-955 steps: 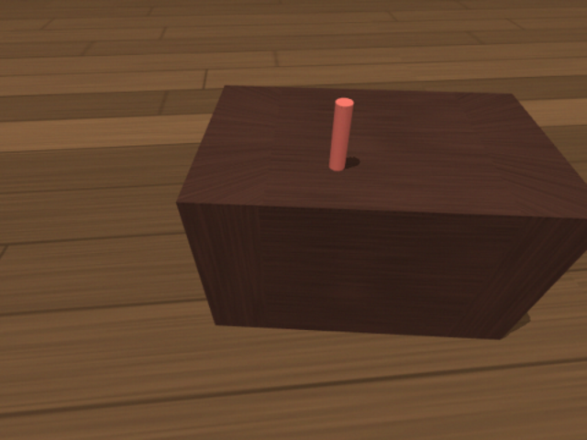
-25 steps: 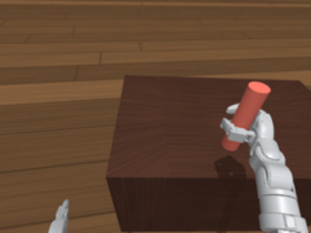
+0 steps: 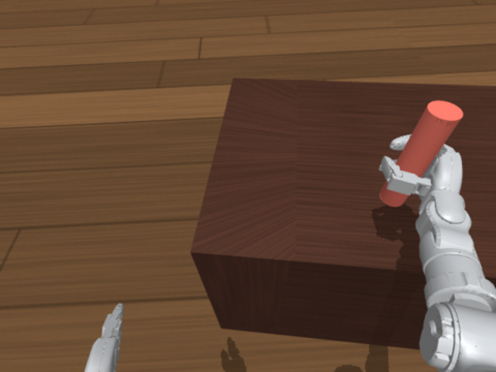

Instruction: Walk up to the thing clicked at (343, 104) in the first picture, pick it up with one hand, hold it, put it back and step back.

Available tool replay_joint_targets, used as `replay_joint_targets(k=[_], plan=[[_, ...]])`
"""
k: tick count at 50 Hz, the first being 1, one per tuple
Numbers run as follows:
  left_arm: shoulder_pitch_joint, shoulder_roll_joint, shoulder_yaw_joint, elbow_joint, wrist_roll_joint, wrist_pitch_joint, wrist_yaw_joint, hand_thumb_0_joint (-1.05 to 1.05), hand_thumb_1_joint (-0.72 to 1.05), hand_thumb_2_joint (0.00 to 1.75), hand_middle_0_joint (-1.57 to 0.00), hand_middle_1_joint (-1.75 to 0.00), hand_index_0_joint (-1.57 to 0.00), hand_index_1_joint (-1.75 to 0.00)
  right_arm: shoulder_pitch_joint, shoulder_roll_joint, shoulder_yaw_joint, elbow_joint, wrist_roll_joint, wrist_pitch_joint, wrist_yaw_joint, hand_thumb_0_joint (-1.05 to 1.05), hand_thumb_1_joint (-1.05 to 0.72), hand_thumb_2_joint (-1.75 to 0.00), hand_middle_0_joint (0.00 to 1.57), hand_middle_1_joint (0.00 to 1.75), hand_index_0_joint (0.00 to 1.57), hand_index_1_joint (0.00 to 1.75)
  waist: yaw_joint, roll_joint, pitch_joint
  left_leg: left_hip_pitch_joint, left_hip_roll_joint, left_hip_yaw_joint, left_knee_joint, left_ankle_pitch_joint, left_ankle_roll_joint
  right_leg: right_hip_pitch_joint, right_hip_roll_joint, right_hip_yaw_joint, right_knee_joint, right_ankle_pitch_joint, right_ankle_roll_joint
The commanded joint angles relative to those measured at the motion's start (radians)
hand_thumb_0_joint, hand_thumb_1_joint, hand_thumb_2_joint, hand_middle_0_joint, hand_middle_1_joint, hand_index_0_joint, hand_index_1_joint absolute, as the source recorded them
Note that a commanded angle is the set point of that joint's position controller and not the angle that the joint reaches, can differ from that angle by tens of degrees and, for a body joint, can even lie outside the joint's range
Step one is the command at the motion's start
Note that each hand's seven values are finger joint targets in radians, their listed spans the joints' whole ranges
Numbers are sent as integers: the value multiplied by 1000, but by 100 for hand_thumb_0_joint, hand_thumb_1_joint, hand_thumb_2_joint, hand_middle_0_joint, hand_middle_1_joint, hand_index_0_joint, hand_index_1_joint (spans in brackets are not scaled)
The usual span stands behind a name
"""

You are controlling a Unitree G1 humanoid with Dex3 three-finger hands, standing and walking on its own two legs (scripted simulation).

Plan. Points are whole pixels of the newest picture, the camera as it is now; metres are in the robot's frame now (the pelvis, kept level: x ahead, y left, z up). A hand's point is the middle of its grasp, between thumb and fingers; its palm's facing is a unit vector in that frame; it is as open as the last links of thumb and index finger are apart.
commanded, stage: crouch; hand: right
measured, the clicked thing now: (414, 160) +0.46 -0.21 +0.11
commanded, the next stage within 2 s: lower in 0.58 s
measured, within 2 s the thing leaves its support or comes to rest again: rests again in 1.40 s
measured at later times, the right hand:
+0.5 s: hand (395, 163) +0.51 -0.21 +0.06, palm faces +0.21 +0.98 +0.00, open 5.8 cm
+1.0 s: hand (387, 174) +0.52 -0.21 +0.02, palm faces +0.21 +0.98 +0.00, open 5.8 cm
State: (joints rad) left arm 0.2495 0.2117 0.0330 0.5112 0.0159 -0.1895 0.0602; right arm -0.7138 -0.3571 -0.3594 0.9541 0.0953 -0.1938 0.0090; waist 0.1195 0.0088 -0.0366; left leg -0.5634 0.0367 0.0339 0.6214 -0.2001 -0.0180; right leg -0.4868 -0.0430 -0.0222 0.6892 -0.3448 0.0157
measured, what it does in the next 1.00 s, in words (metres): stands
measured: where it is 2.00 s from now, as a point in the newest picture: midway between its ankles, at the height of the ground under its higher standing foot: outside the picture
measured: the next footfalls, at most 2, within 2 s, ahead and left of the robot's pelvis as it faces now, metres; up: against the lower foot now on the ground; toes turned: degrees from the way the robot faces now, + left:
none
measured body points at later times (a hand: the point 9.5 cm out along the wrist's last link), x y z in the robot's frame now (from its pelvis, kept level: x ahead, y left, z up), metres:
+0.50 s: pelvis +0.01 -0.01 -0.02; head +0.10 -0.03 +0.42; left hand +0.15 +0.26 -0.06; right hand +0.49 -0.26 +0.06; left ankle +0.06 +0.13 -0.72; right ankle +0.00 -0.13 -0.72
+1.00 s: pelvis +0.00 +0.00 -0.05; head +0.12 -0.03 +0.38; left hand +0.15 +0.26 -0.06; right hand +0.50 -0.26 +0.02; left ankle +0.06 +0.13 -0.72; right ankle +0.00 -0.13 -0.72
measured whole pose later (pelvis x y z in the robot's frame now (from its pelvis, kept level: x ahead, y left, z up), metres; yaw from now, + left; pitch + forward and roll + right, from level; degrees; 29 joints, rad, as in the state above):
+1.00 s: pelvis +0.00 +0.00 -0.05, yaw +0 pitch +20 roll +2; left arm 0.33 0.24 0.02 0.15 0.06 -0.12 0.00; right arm -0.90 -0.52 -0.48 1.23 0.01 -0.37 0.04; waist 0.23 0.01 -0.10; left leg -0.96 0.03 0.04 0.93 -0.32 -0.02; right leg -0.89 -0.06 0.00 1.03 -0.49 0.01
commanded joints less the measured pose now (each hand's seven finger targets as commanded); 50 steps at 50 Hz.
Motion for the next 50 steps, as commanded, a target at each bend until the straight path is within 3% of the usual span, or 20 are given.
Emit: replay_joint_targets(k=[1,3,5,9,11,14,17,19,21,23,26,27,29,32,35,38,40,44,46,50], plan=[[-31,167,88,-182,2,-52,7,0,-56,7,-6,-5,-5,-5,-599,-306,-52,-268,-1,-151,-10,0,-63,-132,141,143,142,143,4,-106,-456,218,-29,-8,-7,165,18,90,31,15,-55,231,-13],[24,104,38,-173,-3,-46,-10,0,-57,7,-6,-5,-5,-6,-421,-154,4,-16,5,-140,10,0,-62,-130,140,142,141,142,26,-3,-354,166,-41,8,-5,132,15,16,28,26,-53,197,-21],[-106,196,98,-332,1,-48,6,0,-56,6,-6,-5,-5,-5,-739,-429,-108,-359,-19,-205,-22,0,-62,-130,139,141,140,141,1,-113,-616,233,-33,-13,25,190,19,118,27,18,-24,266,-12],[52,121,61,-204,1,-25,-18,0,-57,7,-6,-5,-5,-6,-477,-193,-7,-9,-14,-167,7,0,-60,-127,136,138,136,138,43,-74,-362,87,-40,-4,31,131,22,0,31,22,-8,204,-16],[-66,204,114,-355,10,-32,-5,0,-57,7,-6,-4,-5,-5,-752,-398,-87,-285,-35,-217,-16,0,-61,-126,136,137,136,137,23,-142,-636,162,-37,-9,69,204,25,88,26,24,21,292,-7],[70,116,58,-228,9,-11,-31,0,-56,7,-6,-5,-5,-6,-527,-196,-12,16,-27,-184,7,0,-62,-127,136,138,137,138,47,-125,-419,30,-49,5,85,152,33,10,20,39,39,315,3],[-81,220,107,-418,18,-22,-20,0,-57,7,-6,-4,-5,-5,-764,-406,-88,-240,-44,-232,-8,0,-64,-128,138,139,138,139,24,-184,-689,98,-47,2,114,193,32,110,13,43,70,393,8],[93,175,105,-271,19,3,-29,0,-57,7,-6,-5,-5,-6,-658,-303,-48,-76,-38,-211,-1,0,-65,-130,138,140,139,140,51,-170,-539,39,-52,10,123,193,35,55,15,43,82,406,10],[47,158,71,-314,11,2,-40,0,-57,7,-5,-5,-4,-6,-498,-199,-27,76,-27,-193,15,0,-64,-129,139,141,139,141,58,-83,-488,26,-52,6,119,186,31,-17,19,44,81,348,2],[-47,235,129,-450,19,-6,-25,0,-57,7,-6,-4,-4,-5,-843,-456,-116,-285,-50,-249,-14,0,-67,-131,141,142,141,142,42,-185,-747,94,-45,-5,145,213,30,87,17,36,105,376,1],[109,167,85,-299,15,17,-42,0,-57,7,-5,-5,-5,-6,-529,-267,-59,67,-40,-202,2,0,-65,-131,141,143,141,143,59,-114,-453,1,-50,4,140,164,35,-55,24,39,103,322,1],[68,153,72,-329,15,12,-44,0,-57,7,-5,-4,-4,-6,-572,-238,-37,44,-40,-210,8,0,-65,-131,141,142,141,142,62,-108,-474,-17,-53,5,145,172,33,-48,20,42,108,329,0],[-41,245,129,-492,21,1,-31,0,-57,7,-5,-4,-4,-5,-829,-462,-119,-238,-58,-253,-15,0,-66,-132,142,143,142,143,53,-197,-734,44,-50,-1,167,195,33,79,12,45,128,384,4],[133,163,87,-328,13,25,-48,0,-57,7,-5,-5,-5,-6,-535,-259,-56,111,-46,-201,12,0,-64,-132,141,143,141,143,77,-101,-456,7,-49,0,159,182,34,-97,28,32,128,292,-4],[-32,231,116,-521,21,5,-30,0,-58,8,-5,-4,-4,-6,-836,-473,-129,-181,-67,-248,-4,0,-65,-133,141,144,142,144,66,-161,-723,77,-42,-12,185,195,29,-26,23,29,146,260,-9],[139,142,56,-333,16,27,-51,0,-57,7,-6,-4,-4,-5,-511,-262,-67,197,-54,-201,30,0,-66,-133,141,144,142,144,85,-70,-370,-72,-51,3,171,112,29,-198,30,35,144,176,-15],[-8,212,104,-519,26,6,-37,0,-58,7,-6,-4,-4,-5,-763,-458,-145,-62,-70,-259,17,0,-67,-134,143,146,143,146,84,-146,-649,-6,-42,-16,208,159,28,-102,22,35,176,217,-14],[109,169,71,-448,27,21,-50,0,-57,7,-6,-4,-4,-5,-616,-372,-116,108,-64,-250,40,0,-66,-131,139,142,140,142,93,-114,-515,-28,-40,-17,226,144,27,-224,36,27,201,170,-18],[9,218,98,-621,33,6,-39,0,-58,7,-6,-4,-4,-6,-797,-488,-158,-101,-75,-288,28,0,-66,-131,140,142,140,142,101,-172,-761,40,-39,-23,250,206,24,-120,29,29,228,236,-14],[143,155,54,-463,32,27,-54,0,-58,8,-6,-4,-4,-6,-613,-369,-113,123,-69,-263,35,0,-68,-131,139,141,140,141,112,-163,-495,-108,-45,-12,251,126,29,-234,33,33,236,180,-12]])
